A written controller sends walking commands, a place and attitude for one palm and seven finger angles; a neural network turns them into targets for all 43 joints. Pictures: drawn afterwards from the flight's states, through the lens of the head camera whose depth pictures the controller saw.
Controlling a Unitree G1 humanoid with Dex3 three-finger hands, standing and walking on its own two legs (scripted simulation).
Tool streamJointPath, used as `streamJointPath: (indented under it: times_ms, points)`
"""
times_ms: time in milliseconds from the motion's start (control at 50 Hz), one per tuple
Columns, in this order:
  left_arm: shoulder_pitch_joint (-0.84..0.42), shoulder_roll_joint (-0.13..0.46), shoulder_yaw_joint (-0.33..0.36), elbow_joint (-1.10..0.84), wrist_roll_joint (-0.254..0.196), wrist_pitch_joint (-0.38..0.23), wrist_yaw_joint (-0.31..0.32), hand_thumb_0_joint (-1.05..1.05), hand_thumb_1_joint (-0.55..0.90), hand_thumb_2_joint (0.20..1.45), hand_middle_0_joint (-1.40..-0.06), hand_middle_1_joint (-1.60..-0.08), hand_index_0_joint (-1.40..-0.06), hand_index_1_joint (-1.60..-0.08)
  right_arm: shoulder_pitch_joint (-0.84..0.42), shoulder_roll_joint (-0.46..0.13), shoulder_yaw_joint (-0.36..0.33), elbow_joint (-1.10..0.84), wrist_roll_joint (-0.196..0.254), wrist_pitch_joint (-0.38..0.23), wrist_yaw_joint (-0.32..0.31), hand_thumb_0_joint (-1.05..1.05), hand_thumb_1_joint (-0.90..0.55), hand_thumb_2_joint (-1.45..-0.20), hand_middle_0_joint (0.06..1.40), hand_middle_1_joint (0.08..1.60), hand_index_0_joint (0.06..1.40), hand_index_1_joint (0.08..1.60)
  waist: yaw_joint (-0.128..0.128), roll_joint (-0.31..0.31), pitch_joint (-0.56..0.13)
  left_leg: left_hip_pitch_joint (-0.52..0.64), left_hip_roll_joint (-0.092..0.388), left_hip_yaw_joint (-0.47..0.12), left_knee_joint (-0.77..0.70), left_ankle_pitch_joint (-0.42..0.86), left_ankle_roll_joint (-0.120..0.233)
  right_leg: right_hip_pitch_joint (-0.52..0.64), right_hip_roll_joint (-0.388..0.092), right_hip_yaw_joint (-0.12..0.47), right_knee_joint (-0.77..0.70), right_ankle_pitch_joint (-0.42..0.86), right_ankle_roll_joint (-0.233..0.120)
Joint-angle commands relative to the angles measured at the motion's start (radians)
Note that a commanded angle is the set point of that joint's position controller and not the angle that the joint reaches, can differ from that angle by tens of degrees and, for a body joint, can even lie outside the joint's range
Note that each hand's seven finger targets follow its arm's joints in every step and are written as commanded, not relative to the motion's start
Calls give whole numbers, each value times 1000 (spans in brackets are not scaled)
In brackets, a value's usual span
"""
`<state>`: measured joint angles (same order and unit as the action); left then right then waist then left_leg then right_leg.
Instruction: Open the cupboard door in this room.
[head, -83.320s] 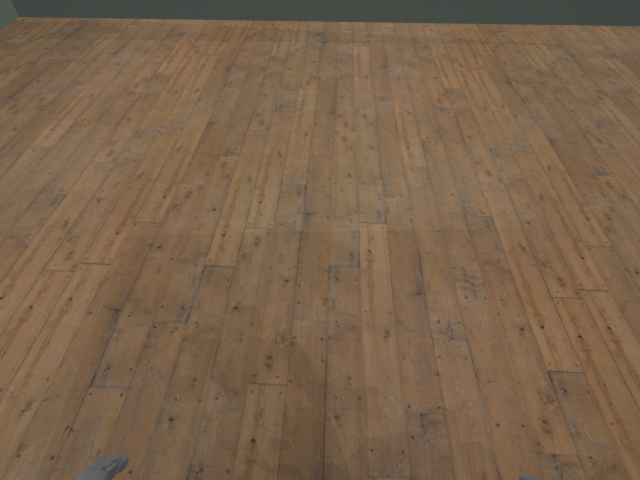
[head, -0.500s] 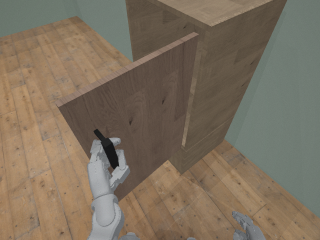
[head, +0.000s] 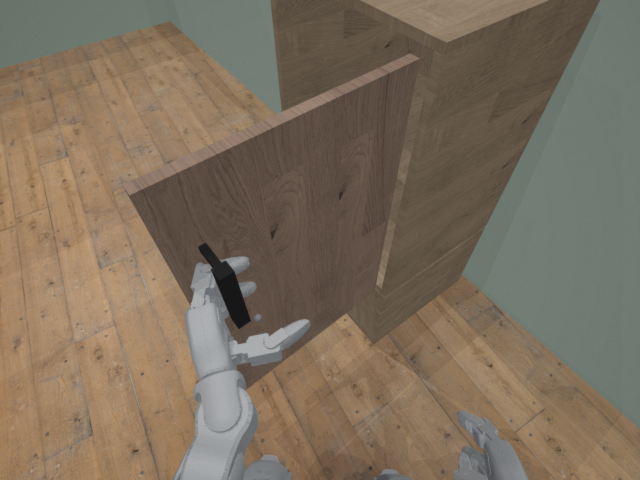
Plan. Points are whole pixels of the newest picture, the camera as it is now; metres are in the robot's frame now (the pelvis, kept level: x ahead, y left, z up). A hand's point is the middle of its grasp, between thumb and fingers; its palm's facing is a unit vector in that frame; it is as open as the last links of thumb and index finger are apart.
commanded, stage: open thumb and fingers to let go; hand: left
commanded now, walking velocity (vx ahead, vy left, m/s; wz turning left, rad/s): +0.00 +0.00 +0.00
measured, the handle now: (224, 287) +0.34 +0.15 +0.05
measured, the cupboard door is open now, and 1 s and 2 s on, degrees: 93 98 98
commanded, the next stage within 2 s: slide the hand sideways off the handle in 0.36 s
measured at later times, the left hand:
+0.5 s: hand (254, 320) +0.30 +0.10 +0.05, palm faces +0.32 -0.95 -0.01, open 14.8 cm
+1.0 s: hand (249, 367) +0.24 +0.10 +0.05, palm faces -0.13 -0.99 +0.02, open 16.3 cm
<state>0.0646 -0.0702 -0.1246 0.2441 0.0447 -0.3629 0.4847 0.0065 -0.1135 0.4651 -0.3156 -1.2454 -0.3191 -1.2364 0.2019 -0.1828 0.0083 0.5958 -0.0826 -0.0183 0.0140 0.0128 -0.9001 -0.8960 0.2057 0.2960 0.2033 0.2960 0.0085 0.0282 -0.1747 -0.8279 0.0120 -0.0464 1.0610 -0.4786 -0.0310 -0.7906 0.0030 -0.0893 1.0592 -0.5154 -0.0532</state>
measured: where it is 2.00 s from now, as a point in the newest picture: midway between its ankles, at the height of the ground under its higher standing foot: outside the picture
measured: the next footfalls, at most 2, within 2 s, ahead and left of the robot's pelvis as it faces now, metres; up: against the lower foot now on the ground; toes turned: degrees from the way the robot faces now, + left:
none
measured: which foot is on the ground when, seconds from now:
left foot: down 0.00-1.00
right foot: down 0.00-1.00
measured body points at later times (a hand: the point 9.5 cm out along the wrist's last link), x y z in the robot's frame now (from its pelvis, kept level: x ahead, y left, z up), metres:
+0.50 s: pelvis -0.01 +0.02 +0.00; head +0.03 +0.03 +0.44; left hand +0.28 +0.15 +0.05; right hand +0.17 -0.19 -0.10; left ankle +0.02 +0.14 -0.66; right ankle +0.00 -0.09 -0.66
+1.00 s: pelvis -0.01 +0.04 -0.01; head +0.04 +0.04 +0.44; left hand +0.24 +0.15 +0.05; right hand +0.17 -0.18 -0.09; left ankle +0.02 +0.14 -0.66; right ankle +0.00 -0.09 -0.66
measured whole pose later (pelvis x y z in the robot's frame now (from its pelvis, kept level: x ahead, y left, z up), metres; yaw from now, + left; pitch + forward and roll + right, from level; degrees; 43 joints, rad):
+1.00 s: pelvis -0.01 +0.04 -0.01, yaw -2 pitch +13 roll -2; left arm 0.25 0.07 -0.20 -0.01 -0.02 -0.32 0.05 -0.01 -0.50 0.30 -0.16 -0.31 -0.16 -0.31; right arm 0.24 -0.19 0.04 0.45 -0.02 -0.03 0.02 0.01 -0.90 -0.90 0.21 0.30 0.20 0.30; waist 0.00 0.01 -0.15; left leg -0.86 0.00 0.00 1.14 -0.51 0.02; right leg -0.82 -0.01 -0.04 1.12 -0.52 0.00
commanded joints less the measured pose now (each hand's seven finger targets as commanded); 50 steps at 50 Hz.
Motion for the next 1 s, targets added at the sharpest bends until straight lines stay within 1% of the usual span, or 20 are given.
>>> streamJointPath:
  times_ms: [0, 100, 260, 280, 320, 440, 460, 480, 500, 540, 580, 600, 640, 680, 700, 740, 760, 800, 860, 980]
  points:
    - [-220, -64, -81, -182, 46, -45, 11, 0, -500, 300, -283, -1100, -283, -1100, -58, -101, -43, -147, 3, -43, -4, 0, -900, -900, 200, 300, 200, 300, -48, -90, -204, 126, -23, 21, -102, 172, 39, 119, -12, 66, -194, 253, 30]
    - [-214, -91, -108, -186, 67, -24, 37, 0, -500, 300, -242, -850, -242, -850, -58, -100, -44, -151, 6, -46, 0, 0, -900, -900, 200, 300, 200, 300, -46, -75, -219, 145, -19, 18, -109, 181, 37, 106, -4, 46, -180, 248, 23]
    - [-278, -80, -100, -155, 84, 5, 64, 0, -500, 300, -175, -450, -175, -450, -63, -100, -37, -144, 3, -45, -10, 0, -900, -900, 200, 300, 200, 300, -50, -86, -190, 131, -17, 8, -121, 145, 35, 84, 1, 38, -183, 188, 20]
    - [-284, -78, -92, -171, 80, 1, 67, 0, -500, 300, -167, -400, -167, -400, -69, -98, -38, -145, 2, -47, -11, 0, -900, -900, 200, 300, 200, 300, -44, -73, -210, 138, -17, 11, -119, 151, 34, 86, 0, 38, -179, 193, 20]
    - [-255, -113, -117, -173, 70, 4, 64, 0, -500, 300, -150, -300, -150, -300, -72, -94, -36, -149, 5, -50, -7, 0, -900, -900, 200, 300, 200, 300, -42, -59, -206, 146, -18, 12, -126, 148, 31, 88, 2, 31, -178, 191, 19]
    - [-281, -104, -103, -161, 63, 10, 74, 0, -500, 300, -150, -300, -150, -300, -79, -96, -32, -144, 6, -51, -7, 0, -900, -900, 200, 300, 200, 300, -42, -83, -186, 136, -17, 4, -133, 124, 28, 78, 4, 24, -176, 160, 17]
    - [-286, 6, -272, -159, 177, -24, -123, 0, -500, 300, -150, -300, -150, -300, -19, -126, -30, -117, 12, -53, -4, 0, -900, -900, 200, 300, 200, 300, -129, -98, -160, 142, -17, 3, -98, 128, 47, 22, -2, 52, -165, 209, 21]
    - [-316, 75, -201, -252, 141, -60, -235, 0, -500, 300, -150, -300, -150, -300, -19, -123, -41, -148, 22, -51, -9, 0, -900, -900, 200, 300, 200, 300, -84, -41, -238, 160, -19, 1, -100, 151, 48, 62, -10, 56, -154, 236, 8]
    - [-304, 85, -212, -262, 124, -76, -305, 0, -500, 300, -150, -300, -150, -300, -19, -125, -40, -159, 26, -52, -15, 0, -900, -900, 200, 300, 200, 300, -76, -31, -276, 184, -22, 1, -99, 169, 52, 83, -11, 62, -146, 260, 6]
    - [-268, 77, -234, -263, 74, -85, -423, 0, -500, 300, -150, -300, -150, -300, -23, -123, -32, -176, 44, -65, -21, 0, -900, -900, 200, 300, 200, 300, -85, -19, -224, 189, -20, -7, -111, 142, 50, 60, -8, 53, -150, 226, 8]
    - [-303, 71, -243, -285, -24, -67, -540, 0, -500, 300, -150, -300, -150, -300, -34, -130, -23, -198, 68, -77, -30, 0, -900, -900, 200, 300, 200, 300, -102, 2, -177, 196, -21, -16, -125, 83, 52, 38, -3, 50, -169, 169, 11]
    - [-275, 54, -223, -293, -84, -49, -566, 0, -500, 300, -150, -300, -150, -300, -39, -130, -19, -212, 77, -83, -36, 0, -900, -900, 200, 300, 200, 300, -85, 10, -174, 201, -25, -20, -141, 57, 49, 48, 2, 44, -177, 142, 10]
    - [-191, 53, -161, -300, -161, -16, -567, 0, -500, 300, -150, -300, -150, -300, -56, -133, -15, -232, 87, -91, -44, 0, -900, -900, 200, 300, 200, 300, -55, -20, -156, 194, -22, -22, -165, 30, 42, 62, 7, 27, -185, 112, 14]
    - [-136, 50, -122, -299, -183, 6, -529, 0, -500, 300, -150, -300, -150, -300, -63, -133, -12, -241, 87, -94, -40, 0, -900, -900, 200, 300, 200, 300, -39, -44, -133, 175, -22, -26, -175, 23, 38, 58, 7, 15, -173, 101, 17]
    - [-102, 63, -97, -285, -176, 12, -504, 0, -500, 300, -150, -300, -150, -300, -59, -136, -13, -243, 84, -92, -37, 0, -900, -900, 200, 300, 200, 300, -29, -75, -123, 159, -20, -30, -178, 10, 35, 54, 7, 9, -163, 87, 18]
    - [-103, 83, -76, -298, -139, 8, -453, 0, -500, 300, -150, -300, -150, -300, -56, -138, -15, -252, 73, -89, -28, 0, -900, -900, 200, 300, 200, 300, -29, -90, -113, 133, -21, -27, -166, 1, 35, 31, 4, 10, -145, 73, 20]
    - [-75, 113, -56, -305, -113, 0, -430, 0, -500, 300, -150, -300, -150, -300, -53, -139, -18, -256, 69, -87, -23, 0, -900, -900, 200, 300, 200, 300, -16, -82, -120, 123, -21, -25, -160, 14, 35, 33, 4, 16, -133, 77, 17]
    - [-2, 104, -72, -327, -69, -13, -407, 0, -500, 300, -150, -300, -150, -300, -44, -132, -20, -271, 62, -82, -9, 0, -900, -900, 200, 300, 200, 300, -10, -66, -129, 126, -19, -18, -150, 42, 33, 26, 1, 14, -115, 94, 13]
    - [86, 146, -45, -381, -54, -18, -405, 0, -500, 300, -150, -300, -150, -300, -39, -133, -26, -294, 61, -68, 0, 0, -900, -900, 200, 300, 200, 300, 8, -60, -168, 119, -19, -7, -134, 82, 34, 59, 7, 26, -111, 121, 8]
    - [148, 160, -52, -535, -70, -12, -436, 0, -500, 300, -150, -300, -150, -300, -37, -128, -22, -329, 67, -56, -7, 0, -900, -900, 200, 300, 200, 300, -9, -8, -158, 124, -18, -1, -123, 94, 35, 55, 11, 30, -108, 140, 11]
